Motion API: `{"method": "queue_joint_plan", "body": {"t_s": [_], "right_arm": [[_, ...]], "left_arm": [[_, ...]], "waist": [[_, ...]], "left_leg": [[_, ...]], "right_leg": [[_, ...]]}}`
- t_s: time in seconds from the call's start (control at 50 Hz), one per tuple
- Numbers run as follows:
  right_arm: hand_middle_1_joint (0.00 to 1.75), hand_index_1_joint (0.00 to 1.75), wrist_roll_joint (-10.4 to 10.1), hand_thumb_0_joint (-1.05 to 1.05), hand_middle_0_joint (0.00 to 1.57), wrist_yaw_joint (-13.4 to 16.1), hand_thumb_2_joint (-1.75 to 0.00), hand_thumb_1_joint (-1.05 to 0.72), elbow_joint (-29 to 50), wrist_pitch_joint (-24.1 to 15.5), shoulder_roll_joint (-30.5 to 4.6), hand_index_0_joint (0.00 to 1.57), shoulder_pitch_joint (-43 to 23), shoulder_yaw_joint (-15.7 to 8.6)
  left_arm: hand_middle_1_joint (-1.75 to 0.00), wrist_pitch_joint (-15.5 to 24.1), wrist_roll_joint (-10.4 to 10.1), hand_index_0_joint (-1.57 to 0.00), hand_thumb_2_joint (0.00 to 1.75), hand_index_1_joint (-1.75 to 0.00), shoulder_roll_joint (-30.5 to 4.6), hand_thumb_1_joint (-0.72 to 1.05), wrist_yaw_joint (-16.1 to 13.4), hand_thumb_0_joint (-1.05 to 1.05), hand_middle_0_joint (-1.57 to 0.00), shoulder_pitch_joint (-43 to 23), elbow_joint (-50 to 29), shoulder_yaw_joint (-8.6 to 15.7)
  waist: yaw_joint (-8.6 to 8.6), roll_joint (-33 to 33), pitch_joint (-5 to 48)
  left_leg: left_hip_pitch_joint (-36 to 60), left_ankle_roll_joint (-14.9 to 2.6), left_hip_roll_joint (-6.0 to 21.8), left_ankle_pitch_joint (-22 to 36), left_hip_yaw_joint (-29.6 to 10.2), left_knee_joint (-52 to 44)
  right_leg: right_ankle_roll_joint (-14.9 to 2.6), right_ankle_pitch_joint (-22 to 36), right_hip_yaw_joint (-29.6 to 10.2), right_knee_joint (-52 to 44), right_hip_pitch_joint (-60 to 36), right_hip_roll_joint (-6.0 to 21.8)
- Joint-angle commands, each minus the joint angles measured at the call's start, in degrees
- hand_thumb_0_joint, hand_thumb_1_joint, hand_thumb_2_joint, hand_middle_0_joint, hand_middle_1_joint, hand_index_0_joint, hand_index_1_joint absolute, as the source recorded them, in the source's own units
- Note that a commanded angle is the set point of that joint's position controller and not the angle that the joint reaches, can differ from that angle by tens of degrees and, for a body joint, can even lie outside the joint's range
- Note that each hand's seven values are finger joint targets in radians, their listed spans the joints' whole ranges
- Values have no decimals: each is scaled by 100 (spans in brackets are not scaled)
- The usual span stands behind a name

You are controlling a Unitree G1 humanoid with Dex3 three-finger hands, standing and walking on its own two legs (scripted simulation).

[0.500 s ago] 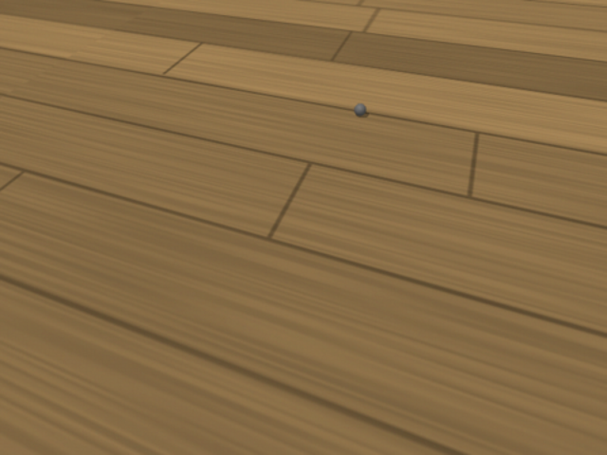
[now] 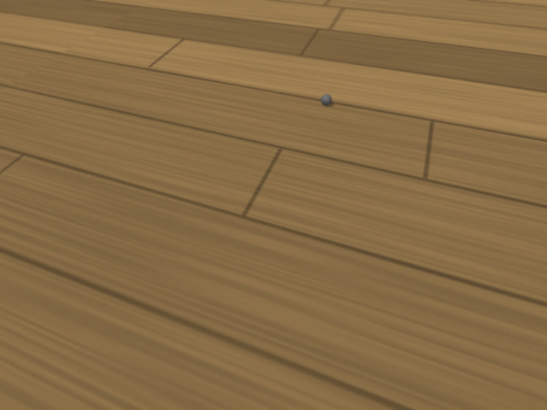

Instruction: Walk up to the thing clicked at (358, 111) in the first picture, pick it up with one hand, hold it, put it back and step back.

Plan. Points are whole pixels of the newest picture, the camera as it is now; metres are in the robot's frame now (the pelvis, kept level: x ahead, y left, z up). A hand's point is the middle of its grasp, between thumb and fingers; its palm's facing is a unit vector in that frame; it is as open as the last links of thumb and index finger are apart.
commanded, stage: stand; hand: left
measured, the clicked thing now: (326, 99) +2.00 -0.32 -0.75
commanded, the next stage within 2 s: walk up in 0.62 s
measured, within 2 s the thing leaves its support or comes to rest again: neither
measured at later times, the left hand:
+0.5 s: hand out of the picture +0.08 +0.25 -0.16, palm faces -0.03 -0.94 -0.34, open 7.4 cm
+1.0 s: hand (148, 341) +0.26 +0.25 -0.12, palm faces -0.20 -0.80 -0.57, open 7.4 cm
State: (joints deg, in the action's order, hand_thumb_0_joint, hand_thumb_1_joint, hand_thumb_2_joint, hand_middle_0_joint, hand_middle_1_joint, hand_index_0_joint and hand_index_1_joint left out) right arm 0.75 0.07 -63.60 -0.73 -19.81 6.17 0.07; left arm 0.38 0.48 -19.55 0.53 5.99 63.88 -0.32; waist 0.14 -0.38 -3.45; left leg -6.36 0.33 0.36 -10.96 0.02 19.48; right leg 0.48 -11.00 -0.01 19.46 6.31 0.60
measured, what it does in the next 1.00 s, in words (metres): walks ahead, turning right: right foot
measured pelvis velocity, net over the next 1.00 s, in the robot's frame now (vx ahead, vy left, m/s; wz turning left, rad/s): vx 0.10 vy -0.06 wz -0.32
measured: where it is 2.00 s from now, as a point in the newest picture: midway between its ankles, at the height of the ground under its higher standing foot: (303, 275)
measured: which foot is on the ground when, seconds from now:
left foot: down 0.00-0.94, up 0.96-1.00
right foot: down 0.00-0.68, up 0.70-0.92, down 0.94-1.00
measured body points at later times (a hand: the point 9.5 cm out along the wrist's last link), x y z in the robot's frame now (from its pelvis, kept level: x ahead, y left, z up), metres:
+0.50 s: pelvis +0.00 +0.00 +0.00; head +0.02 +0.00 +0.45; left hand +0.08 +0.30 -0.13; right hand +0.08 -0.30 -0.13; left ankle +0.00 +0.12 -0.75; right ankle +0.00 -0.12 -0.75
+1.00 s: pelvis +0.10 -0.06 -0.05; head +0.05 -0.10 +0.39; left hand +0.27 +0.29 -0.09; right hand +0.10 -0.43 -0.17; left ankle +0.01 +0.11 -0.73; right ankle +0.10 -0.20 -0.75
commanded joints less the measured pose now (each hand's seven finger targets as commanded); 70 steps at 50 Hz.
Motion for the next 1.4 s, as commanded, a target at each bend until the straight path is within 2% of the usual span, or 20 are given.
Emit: {"method": "queue_joint_plan", "body": {"t_s": [0.0,0.58,0.6,0.62,0.64,0.66,0.7,0.82,0.9,0.92,0.94,0.98,1.0,1.04,1.12,1.2,1.3,1.32,1.36,1.38], "right_arm": [[30,30,-28,0,20,52,-90,-90,317,-109,-1197,20,-180,-232],[30,30,-27,0,20,57,-90,-90,300,-116,-1234,20,-165,-219],[30,30,184,0,20,-241,-90,-90,1162,-288,-2199,20,-385,-847],[30,30,220,0,20,-335,-90,-90,1064,-287,-2135,20,-222,-859],[30,30,219,0,20,-370,-90,-90,996,-298,-2110,20,249,-894],[30,30,144,0,20,-366,-90,-90,950,-290,-2200,20,730,-959],[30,30,144,0,20,-380,-90,-90,1316,-326,-2184,20,-42,-1006],[30,30,121,0,20,-552,-90,-90,1833,-397,-2161,20,-1282,-989],[30,30,240,0,20,-603,-90,-90,1904,-293,-1898,20,-1195,-886],[30,30,281,0,20,-649,-90,-90,1948,-271,-1648,20,-1159,-778],[30,30,247,0,20,-701,-90,-90,2185,-267,-1328,20,-1330,-622],[30,30,137,0,20,-821,-90,-90,2489,-315,-1623,20,-1410,-633],[30,30,129,0,20,-804,-90,-90,2472,-340,-1888,20,-1536,-655],[30,30,43,0,20,-823,-90,-90,2250,-342,-2075,20,-1253,-680],[30,30,115,0,20,-932,-90,-90,2085,-121,-2081,20,-533,-760],[30,30,245,0,20,-1035,-90,-90,2345,52,-1954,20,-683,-798],[30,30,216,0,20,-1006,-90,-90,2611,-32,-1630,20,-882,-764],[30,30,193,0,20,-989,-90,-90,2572,-49,-1651,20,-748,-812],[30,30,193,0,20,-889,-90,-90,2152,-46,-1835,20,827,-1024],[30,30,227,0,20,-762,-90,-90,1801,-66,-2237,20,2118,-1247]], "left_arm": [[-30,136,-1,-20,90,-30,-1221,90,-109,0,-20,-256,-361,239],[-30,136,-4,-20,90,-30,-1233,90,-97,0,-20,-159,-336,250],[-30,147,50,-20,90,-30,-2148,90,153,0,-20,404,-816,660],[-30,158,52,-20,90,-30,-2026,90,237,0,-20,-49,-955,617],[-30,154,50,-20,90,-30,-1863,90,268,0,-20,-706,-1165,584],[-30,192,22,-20,90,-30,-1567,90,294,0,-20,-1423,-1400,600],[-30,256,82,-20,90,-30,-1687,90,294,0,-20,-1093,-1435,603],[-30,121,-47,-20,90,-30,-1792,90,582,0,-20,540,-1044,727],[-30,236,-66,-20,90,-30,-1973,90,419,0,-20,1572,-609,823],[-30,293,-35,-20,90,-30,-2186,90,310,0,-20,2243,-412,907],[-30,309,4,-20,90,-30,-2498,90,166,0,-20,2814,-433,1018],[-30,377,-33,-20,90,-30,-2770,90,19,0,-20,1857,-903,945],[-30,435,-60,-20,90,-30,-2863,90,-50,0,-20,1331,-1115,916],[-30,525,-76,-20,90,-30,-2735,90,-152,0,-20,931,-1279,864],[-30,686,-114,-20,90,-30,-2565,90,-203,0,-20,536,-1403,794],[-30,809,-132,-20,90,-30,-2563,90,-215,0,-20,822,-1461,822],[-30,763,-39,-20,90,-30,-2527,90,-262,0,-20,1146,-1480,866],[-30,728,-23,-20,90,-30,-2552,90,-274,0,-20,1017,-1519,857],[-30,634,21,-20,90,-30,-2473,90,-317,0,-20,543,-1691,812],[-30,605,103,-20,90,-30,-2104,90,-332,0,-20,630,-1748,695]], "waist": [[0,88,527],[-40,46,466],[50,-527,777],[354,-458,383],[796,-583,95],[1169,-1599,237],[605,-894,315],[-342,-878,435],[-713,529,341],[-997,1445,362],[-1333,2397,34],[-704,1765,-328],[-497,1155,-442],[-165,758,-170],[167,956,-114],[137,385,-202],[63,430,238],[179,583,361],[990,484,1010],[1566,-533,1592]], "left_leg": [[86,-169,697,905,-510,-279],[141,-177,691,971,-519,-337],[853,-453,658,-2265,-113,757],[1231,-662,702,-3149,-372,605],[2156,-829,1023,-3647,-663,3],[2307,-1197,2087,-3912,-1751,-929],[1349,-1364,2940,-2572,-1889,-1365],[-129,-791,1873,-2768,498,-894],[-1923,-633,976,-3136,1442,1362],[-2816,-452,465,-2835,1571,3088],[-4312,-170,33,-3119,1244,4895],[-4790,7,115,-2390,-464,5406],[-4821,0,533,-2192,-743,5337],[-4217,-7,797,-1652,-859,4878],[-2870,35,699,-496,-470,3956],[-2804,240,561,605,-126,3601],[-2249,262,631,476,-195,2104],[-1737,215,556,259,-39,1954],[121,14,451,36,-14,1474],[1756,-122,441,-686,-481,1394]], "right_leg": [[-205,917,-516,-254,-79,675],[-189,995,-516,-304,-99,680],[-622,-1894,-1583,-36,1355,806],[-512,-2650,-1645,-96,2822,791],[-245,-2446,-1033,220,4259,477],[-211,-1640,-87,2073,4716,129],[-195,-1563,-72,3298,4112,695],[-14,-561,429,2683,1828,1037],[-249,-364,991,2000,-234,547],[-516,-1146,552,1804,-889,358],[-922,-3291,-1367,748,-1062,1068],[-1641,-5347,-5337,-1796,-300,2425],[-1771,-5202,-5259,-1925,-202,2640],[-1458,-3695,-3770,-1285,17,2256],[-903,-2737,-2026,-1074,1302,1492],[-892,-2086,-1310,-1157,1653,1030],[-874,-283,-839,-361,634,965],[-885,66,-788,-137,756,1031],[-696,785,-716,1513,1266,1091],[-406,601,-490,3733,2266,695]]}}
